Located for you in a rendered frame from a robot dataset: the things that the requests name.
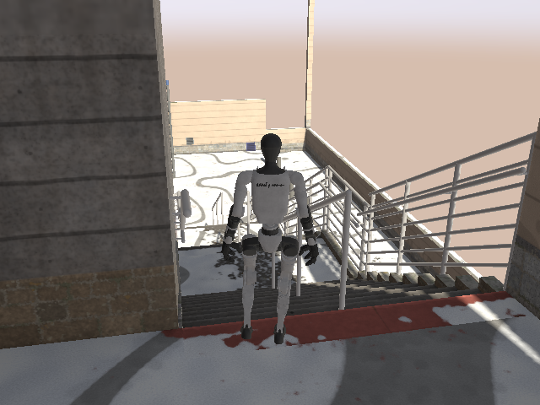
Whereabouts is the left robot forearm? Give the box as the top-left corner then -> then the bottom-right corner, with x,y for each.
223,204 -> 240,244

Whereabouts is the left robot hand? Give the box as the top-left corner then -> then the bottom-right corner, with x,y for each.
221,241 -> 241,262

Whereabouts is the right robot hand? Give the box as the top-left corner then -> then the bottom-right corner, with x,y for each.
299,243 -> 319,266

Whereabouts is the right robot thigh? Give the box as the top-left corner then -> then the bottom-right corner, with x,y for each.
277,235 -> 299,294

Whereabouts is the right robot forearm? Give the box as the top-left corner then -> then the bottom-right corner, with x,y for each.
300,205 -> 317,246

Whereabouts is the right robot upper arm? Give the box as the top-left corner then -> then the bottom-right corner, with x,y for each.
288,170 -> 309,219

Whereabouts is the left robot upper arm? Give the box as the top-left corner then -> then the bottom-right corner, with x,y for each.
231,170 -> 253,218

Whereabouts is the left robot shin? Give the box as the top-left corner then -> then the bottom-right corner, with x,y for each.
242,270 -> 254,328

